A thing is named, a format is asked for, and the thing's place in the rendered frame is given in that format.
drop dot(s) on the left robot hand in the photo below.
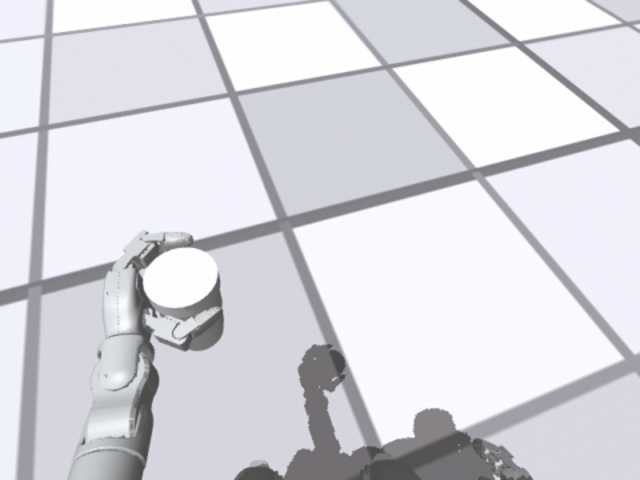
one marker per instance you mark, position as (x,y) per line
(126,307)

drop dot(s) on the right robot hand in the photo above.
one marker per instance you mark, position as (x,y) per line
(501,461)

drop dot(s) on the cup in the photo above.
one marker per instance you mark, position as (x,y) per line
(182,283)

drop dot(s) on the left robot arm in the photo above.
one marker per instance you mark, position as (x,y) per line
(115,440)

